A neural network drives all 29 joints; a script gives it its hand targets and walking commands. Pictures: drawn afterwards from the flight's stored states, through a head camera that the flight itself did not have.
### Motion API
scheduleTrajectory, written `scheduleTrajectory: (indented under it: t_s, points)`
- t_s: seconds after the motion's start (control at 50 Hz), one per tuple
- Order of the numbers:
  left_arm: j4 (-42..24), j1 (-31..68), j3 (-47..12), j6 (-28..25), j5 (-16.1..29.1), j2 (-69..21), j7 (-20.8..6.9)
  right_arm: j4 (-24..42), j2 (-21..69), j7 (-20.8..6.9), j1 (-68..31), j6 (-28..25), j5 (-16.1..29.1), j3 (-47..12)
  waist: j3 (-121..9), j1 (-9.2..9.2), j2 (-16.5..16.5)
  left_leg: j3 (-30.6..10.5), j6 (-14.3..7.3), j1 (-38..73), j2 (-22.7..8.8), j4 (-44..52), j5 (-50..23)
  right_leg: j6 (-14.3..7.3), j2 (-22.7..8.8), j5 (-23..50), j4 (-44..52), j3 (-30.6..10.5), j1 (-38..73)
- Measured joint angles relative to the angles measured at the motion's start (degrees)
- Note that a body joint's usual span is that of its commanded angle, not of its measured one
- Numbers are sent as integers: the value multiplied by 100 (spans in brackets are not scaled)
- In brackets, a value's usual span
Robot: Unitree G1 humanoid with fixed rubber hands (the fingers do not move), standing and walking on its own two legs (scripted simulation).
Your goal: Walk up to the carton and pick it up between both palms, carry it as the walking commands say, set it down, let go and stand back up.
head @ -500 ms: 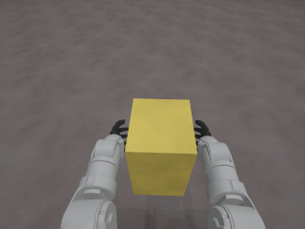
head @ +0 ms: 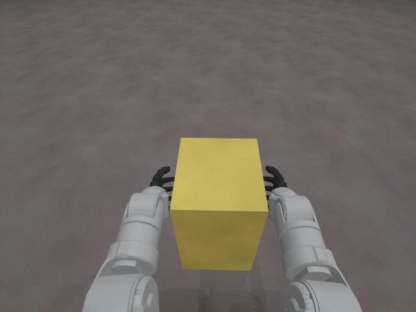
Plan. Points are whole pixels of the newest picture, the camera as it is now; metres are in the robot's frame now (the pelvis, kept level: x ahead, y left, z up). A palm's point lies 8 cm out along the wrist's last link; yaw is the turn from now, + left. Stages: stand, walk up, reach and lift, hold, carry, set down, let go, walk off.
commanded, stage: hold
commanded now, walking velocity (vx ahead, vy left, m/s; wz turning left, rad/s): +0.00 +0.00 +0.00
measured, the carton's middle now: (217, 207) +0.34 +0.00 +0.00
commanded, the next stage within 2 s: carry in 0.56 s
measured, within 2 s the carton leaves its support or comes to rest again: neither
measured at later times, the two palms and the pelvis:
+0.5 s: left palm (157, 199) +0.32 +0.12 +0.05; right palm (279, 199) +0.32 -0.13 +0.06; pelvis +0.01 +0.00 +0.00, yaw +0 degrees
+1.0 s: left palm (134, 183) +0.32 +0.16 +0.10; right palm (261, 180) +0.34 -0.09 +0.09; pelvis +0.02 +0.02 +0.00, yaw +4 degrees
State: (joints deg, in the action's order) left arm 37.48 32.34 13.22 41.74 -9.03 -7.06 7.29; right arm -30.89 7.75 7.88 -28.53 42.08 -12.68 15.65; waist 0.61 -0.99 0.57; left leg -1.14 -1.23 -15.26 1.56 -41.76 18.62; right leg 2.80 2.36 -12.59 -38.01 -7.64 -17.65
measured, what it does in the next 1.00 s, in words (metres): stands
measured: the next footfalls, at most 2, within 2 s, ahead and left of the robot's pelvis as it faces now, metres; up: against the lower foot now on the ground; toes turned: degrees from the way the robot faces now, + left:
right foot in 1.46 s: +0.07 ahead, -0.04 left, +0.00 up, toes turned -2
left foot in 1.66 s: +0.05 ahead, +0.19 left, +0.00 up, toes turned +10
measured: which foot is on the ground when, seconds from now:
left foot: down 0.00-1.00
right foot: down 0.00-1.00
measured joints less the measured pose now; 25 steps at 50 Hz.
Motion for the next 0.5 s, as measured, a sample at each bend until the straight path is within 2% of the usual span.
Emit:
scheduleTrajectory:
  t_s: [0.5]
  points:
    - [-182, -236, -114, 46, 0, -14, -48, 190, 6, 1, 198, 107, 0, -165, -82, 14, 1, 0, 0, 2, -3, 3, 39, 0, 3, -40, 0, -1, 0]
